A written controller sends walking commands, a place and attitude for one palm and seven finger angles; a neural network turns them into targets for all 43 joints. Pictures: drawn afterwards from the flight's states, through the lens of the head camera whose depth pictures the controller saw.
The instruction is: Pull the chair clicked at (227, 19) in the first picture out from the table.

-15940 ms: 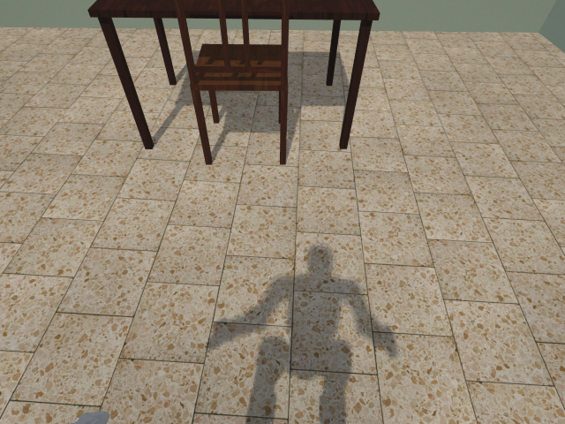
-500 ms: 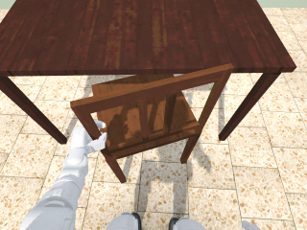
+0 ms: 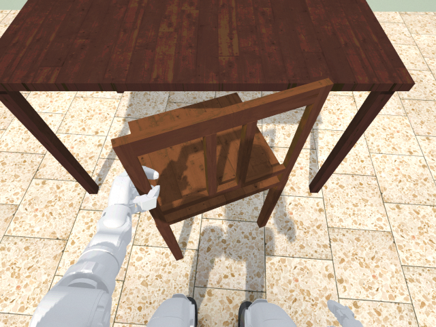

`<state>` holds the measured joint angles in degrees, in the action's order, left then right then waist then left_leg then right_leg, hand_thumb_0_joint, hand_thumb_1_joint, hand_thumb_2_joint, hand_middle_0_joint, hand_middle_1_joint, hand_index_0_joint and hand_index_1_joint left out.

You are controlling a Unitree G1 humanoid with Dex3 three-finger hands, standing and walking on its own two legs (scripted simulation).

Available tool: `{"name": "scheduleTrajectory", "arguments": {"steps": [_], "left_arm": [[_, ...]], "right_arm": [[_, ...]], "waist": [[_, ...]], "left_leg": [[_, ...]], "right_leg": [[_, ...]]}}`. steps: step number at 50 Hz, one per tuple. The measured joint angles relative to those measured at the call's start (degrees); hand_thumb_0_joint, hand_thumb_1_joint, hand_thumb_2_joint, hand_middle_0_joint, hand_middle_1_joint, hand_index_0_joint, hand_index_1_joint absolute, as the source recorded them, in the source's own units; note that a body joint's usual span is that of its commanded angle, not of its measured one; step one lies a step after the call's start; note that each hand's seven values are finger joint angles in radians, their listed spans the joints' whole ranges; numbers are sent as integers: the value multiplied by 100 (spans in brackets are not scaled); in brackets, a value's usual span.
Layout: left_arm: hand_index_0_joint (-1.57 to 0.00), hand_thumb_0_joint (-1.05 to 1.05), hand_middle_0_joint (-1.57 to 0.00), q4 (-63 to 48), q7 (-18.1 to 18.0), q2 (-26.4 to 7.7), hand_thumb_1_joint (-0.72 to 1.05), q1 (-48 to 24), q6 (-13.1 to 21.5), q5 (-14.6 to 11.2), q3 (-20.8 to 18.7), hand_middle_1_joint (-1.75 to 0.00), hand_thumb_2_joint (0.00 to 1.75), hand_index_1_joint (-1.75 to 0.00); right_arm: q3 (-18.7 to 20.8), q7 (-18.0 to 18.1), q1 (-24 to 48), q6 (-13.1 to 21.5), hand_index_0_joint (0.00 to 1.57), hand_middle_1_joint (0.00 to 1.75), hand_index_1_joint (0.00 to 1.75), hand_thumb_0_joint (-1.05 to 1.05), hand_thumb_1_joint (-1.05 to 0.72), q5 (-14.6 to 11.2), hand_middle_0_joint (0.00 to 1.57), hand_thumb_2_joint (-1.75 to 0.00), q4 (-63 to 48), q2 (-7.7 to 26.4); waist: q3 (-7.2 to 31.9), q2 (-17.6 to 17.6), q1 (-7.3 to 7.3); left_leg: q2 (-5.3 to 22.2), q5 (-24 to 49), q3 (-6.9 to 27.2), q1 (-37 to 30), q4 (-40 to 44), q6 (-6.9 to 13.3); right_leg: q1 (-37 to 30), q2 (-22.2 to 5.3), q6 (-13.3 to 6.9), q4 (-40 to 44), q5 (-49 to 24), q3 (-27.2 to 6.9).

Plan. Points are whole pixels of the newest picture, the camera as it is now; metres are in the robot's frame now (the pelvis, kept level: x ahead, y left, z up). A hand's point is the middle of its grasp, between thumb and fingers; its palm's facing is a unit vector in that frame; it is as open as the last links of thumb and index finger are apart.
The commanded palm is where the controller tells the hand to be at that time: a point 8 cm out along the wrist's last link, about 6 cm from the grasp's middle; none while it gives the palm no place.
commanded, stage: step backward, pulling the chair out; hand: left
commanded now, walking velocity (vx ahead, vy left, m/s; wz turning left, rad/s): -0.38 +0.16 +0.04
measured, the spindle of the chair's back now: (210, 166) +0.45 +0.03 -0.07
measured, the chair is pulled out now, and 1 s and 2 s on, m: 0.13 0.20 0.22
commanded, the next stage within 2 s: none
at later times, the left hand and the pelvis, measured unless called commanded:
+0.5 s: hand (150, 223) +0.31 +0.15 -0.06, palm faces -0.01 -0.98 -0.21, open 5.6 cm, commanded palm +0.30 +0.20 -0.05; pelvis -0.05 +0.02 +0.00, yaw +2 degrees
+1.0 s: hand (149, 236) +0.28 +0.14 -0.06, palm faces -0.02 -0.98 -0.21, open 5.6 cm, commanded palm +0.27 +0.20 -0.05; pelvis -0.09 +0.03 +0.00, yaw +2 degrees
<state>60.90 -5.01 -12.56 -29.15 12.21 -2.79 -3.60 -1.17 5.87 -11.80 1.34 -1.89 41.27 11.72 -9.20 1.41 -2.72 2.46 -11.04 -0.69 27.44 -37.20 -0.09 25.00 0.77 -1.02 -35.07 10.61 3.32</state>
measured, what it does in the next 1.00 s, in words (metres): steps on the spot: left foot, then right foot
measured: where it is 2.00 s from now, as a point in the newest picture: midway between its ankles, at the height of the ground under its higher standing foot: outside the picture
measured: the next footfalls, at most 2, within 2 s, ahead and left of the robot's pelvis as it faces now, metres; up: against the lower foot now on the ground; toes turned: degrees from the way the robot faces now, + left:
left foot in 0.26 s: -0.03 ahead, +0.18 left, +0.00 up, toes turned +3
right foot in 0.80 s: +0.05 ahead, -0.11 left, +0.00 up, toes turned -2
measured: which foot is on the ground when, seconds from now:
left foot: down 0.00-0.02, up 0.04-0.24, down 0.26-1.00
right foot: down 0.00-0.72, up 0.74-0.78, down 0.80-1.00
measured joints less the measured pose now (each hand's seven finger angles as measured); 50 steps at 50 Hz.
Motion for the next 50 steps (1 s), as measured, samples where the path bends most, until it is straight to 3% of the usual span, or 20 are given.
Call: {"name": "scheduleTrajectory", "arguments": {"steps": [5, 8, 10, 12, 13, 15, 18, 26, 31, 34, 37, 43, 50], "left_arm": [[-50, 1, -24, -69, -113, 150, 61, 105, 43, -24, -59, -117, 70, -145], [-50, 1, -22, -123, -146, 282, 62, 111, -47, -5, -28, -117, 70, -145], [-50, 1, -21, -168, -143, 359, 62, 71, -121, 10, 62, -118, 69, -145], [-50, 1, -20, -256, -139, 445, 62, 3, -213, 30, 217, -119, 69, -145], [-50, 1, -20, -310, -125, 481, 62, -60, -261, 49, 306, -120, 69, -145], [-50, 0, -19, -405, -94, 436, 63, -173, -305, 74, 458, -121, 69, -145], [-50, -1, -20, -551, -43, 333, 63, -128, -293, 96, 561, -122, 68, -145], [-50, -2, -23, -478, -11, 254, 60, 134, -92, 110, 372, -122, 71, -145], [-50, -2, -22, -186, -91, 372, 60, -12, 22, 172, 239, -122, 71, -145], [-50, -2, -21, -162, -106, 388, 61, -2, 15, 199, 270, -122, 70, -145], [-50, -2, -20, -261, -94, 386, 62, 143, 30, 175, 355, -122, 70, -145], [-50, -2, -22, -296, -35, 302, 60, 168, 76, 209, 429, -123, 71, -145], [-50, -2, -21, -104, -131, 319, 60, -66, 85, 185, 279, -122, 72, -145]], "right_arm": [[61, 17, 45, -13, 21, 30, 30, 0, -91, -49, 21, -90, 187, 139], [79, 27, 28, -3, 21, 30, 30, 0, -91, -58, 21, -90, 280, 291], [99, 56, 0, 19, 21, 30, 30, 0, -91, -65, 20, -90, 294, 410], [144, 102, -63, 33, 21, 30, 30, 0, -91, -70, 20, -90, 246, 556], [194, 130, -77, 24, 21, 30, 30, 0, -91, -66, 20, -90, 213, 616], [266, 162, -3, -58, 21, 30, 30, 0, -91, -65, 20, -90, 147, 570], [267, 138, -13, -161, 20, 30, 30, 0, -91, -10, 20, -90, -107, 416], [114, 32, -24, -254, 21, 30, 30, 0, -91, -25, 20, -90, -168, -36], [101, 36, 27, -129, 21, 30, 30, 0, -91, -30, 21, -90, 78, 48], [105, 65, -73, -98, 21, 30, 30, 0, -91, -14, 21, -90, 86, 152], [157, 92, -273, -98, 21, 30, 30, 0, -91, -21, 21, -90, -48, 228], [213, 59, -449, -86, 21, 30, 30, 0, -91, 4, 20, -90, 26, 154], [237, 71, -130, -93, 21, 30, 30, 0, -91, -28, 20, -90, 148, 267]], "waist": [[27, -84, -76], [82, -197, -161], [132, -222, -213], [198, -141, -253], [202, -78, -268], [52, -216, -152], [-25, -328, -48], [117, -166, -82], [123, -128, -163], [151, -186, -179], [199, -145, -135], [167, -115, -51], [76, -96, -244]], "left_leg": [[-355, -1578, 280, 324, -1534, -166], [-388, -1834, 349, -37, -1462, -200], [-284, -1712, 353, -450, -784, -206], [-75, -1075, 333, -896, 165, -168], [16, -820, 325, -988, 460, -241], [-50, -748, 201, -958, 436, -350], [-51, -808, 40, -918, 301, -351], [150, -1069, 36, -703, -242, -426], [4, -1323, 137, -581, -286, -233], [-33, -751, 58, -639, -25, -262], [34, -766, -28, -648, 23, -268], [147, -900, 69, -587, -209, -363], [61, -748, 151, -477, -77, -257]], "right_leg": [[145, -219, -53, -22, 9, -46], [178, -455, 22, 108, -103, -49], [242, -591, 89, 181, -176, -7], [363, -668, 167, 179, -228, 94], [433, -692, 208, 150, -244, 162], [452, -751, 278, 233, -387, 57], [504, -716, 279, 257, -511, -105], [680, -525, 152, -99, -375, -106], [648, -566, 192, 208, -636, -118], [617, -594, 260, 388, -743, -189], [713, -528, 265, 177, -83, -237], [407, -370, 193, -87, -155, -199], [393, -433, 215, 209, -388, -140]]}}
